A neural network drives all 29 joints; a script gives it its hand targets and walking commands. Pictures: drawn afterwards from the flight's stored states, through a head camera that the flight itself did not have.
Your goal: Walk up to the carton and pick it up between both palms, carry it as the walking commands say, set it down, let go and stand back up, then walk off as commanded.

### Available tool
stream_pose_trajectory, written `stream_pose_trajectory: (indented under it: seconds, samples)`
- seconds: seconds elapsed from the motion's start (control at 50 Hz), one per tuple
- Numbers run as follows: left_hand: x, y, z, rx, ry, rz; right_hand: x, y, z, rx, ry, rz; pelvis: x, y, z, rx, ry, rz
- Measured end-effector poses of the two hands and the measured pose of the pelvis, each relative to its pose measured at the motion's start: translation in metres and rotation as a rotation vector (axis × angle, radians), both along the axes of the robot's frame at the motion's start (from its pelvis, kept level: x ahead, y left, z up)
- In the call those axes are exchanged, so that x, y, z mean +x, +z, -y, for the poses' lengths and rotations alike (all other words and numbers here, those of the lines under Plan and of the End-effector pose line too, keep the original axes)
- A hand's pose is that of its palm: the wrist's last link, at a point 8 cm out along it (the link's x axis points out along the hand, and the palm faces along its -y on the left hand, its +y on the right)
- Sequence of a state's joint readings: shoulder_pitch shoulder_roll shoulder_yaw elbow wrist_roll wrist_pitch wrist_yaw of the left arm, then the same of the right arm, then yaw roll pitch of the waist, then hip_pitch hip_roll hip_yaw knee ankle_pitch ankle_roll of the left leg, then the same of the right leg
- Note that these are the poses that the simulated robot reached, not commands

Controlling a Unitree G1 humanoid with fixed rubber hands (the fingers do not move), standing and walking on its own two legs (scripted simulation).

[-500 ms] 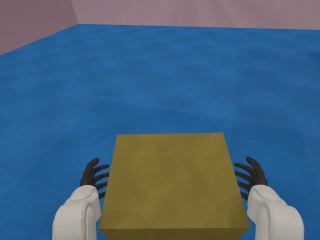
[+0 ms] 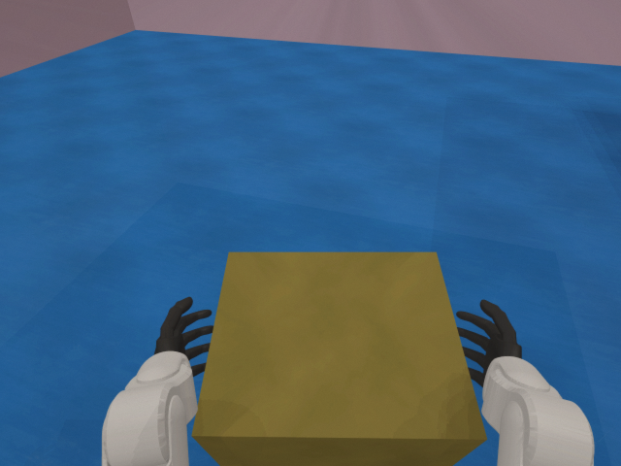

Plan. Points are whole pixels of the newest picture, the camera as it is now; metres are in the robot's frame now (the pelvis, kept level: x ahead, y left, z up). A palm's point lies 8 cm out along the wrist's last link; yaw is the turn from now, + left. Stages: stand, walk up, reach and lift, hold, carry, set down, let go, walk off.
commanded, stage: carry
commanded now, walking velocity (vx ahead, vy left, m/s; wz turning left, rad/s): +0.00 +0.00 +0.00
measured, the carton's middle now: (332, 355) +0.28 -0.01 +0.03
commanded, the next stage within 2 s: none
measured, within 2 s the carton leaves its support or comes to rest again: neither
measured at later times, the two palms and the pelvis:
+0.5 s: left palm (159, 347) +0.25 +0.20 +0.10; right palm (473, 351) +0.25 -0.16 +0.09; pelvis +0.02 +0.02 +0.00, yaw +0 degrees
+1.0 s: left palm (156, 328) +0.27 +0.21 +0.10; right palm (458, 333) +0.27 -0.15 +0.10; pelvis +0.04 +0.03 +0.00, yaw -1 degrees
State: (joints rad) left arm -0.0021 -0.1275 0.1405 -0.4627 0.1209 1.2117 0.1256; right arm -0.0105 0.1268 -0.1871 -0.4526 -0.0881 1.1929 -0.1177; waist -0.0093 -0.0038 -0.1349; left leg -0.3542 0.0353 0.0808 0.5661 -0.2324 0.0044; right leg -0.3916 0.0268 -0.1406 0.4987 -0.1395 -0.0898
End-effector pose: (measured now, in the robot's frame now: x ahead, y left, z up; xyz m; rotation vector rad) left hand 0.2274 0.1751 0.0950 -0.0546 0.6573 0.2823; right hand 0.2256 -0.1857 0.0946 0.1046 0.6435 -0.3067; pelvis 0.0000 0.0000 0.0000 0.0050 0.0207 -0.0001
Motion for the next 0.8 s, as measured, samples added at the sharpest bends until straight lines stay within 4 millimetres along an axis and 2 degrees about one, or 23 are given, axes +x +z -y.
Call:
stream_pose_trajectory:
  seconds: [0.24, 0.8]
  samples:
    - [0.006, -0.001, -0.012, 0.004, 0.003, 0.002, 0.007, -0.002, -0.012, 0.001, 0.005, 0.0, 0.004, 0.0, -0.011, 0.001, -0.006, -0.005]
    - [0.036, 0.003, -0.028, 0.006, 0.001, 0.005, 0.037, 0.001, -0.028, 0.001, 0.003, 0.002, 0.031, 0.002, -0.028, -0.008, -0.009, -0.012]
